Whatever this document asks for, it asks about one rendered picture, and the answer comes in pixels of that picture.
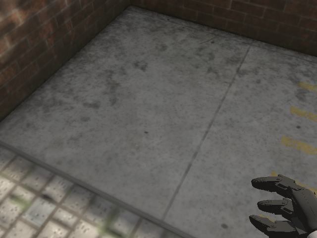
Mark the right robot hand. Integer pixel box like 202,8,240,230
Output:
249,174,317,238

